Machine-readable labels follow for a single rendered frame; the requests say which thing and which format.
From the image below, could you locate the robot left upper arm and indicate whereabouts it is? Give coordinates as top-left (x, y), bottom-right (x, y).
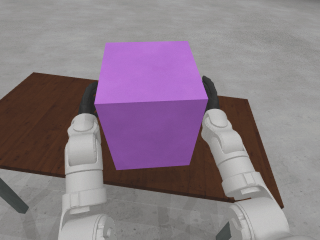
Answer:
top-left (59, 213), bottom-right (117, 240)

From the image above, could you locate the robot right upper arm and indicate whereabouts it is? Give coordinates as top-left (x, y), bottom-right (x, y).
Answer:
top-left (227, 196), bottom-right (317, 240)

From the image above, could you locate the right robot forearm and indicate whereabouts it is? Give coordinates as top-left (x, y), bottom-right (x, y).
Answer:
top-left (201, 109), bottom-right (290, 231)

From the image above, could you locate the right robot hand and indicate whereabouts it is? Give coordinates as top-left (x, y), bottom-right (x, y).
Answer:
top-left (202, 75), bottom-right (220, 116)

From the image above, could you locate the left robot hand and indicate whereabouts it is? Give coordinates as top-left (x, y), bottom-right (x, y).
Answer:
top-left (78, 81), bottom-right (99, 118)

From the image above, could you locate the left robot forearm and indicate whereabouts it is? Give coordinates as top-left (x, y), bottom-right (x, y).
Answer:
top-left (58, 113), bottom-right (108, 240)

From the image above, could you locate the table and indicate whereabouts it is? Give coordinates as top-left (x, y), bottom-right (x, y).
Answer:
top-left (0, 72), bottom-right (284, 240)

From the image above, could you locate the carton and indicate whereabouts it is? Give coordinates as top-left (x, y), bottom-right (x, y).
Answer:
top-left (94, 41), bottom-right (208, 170)

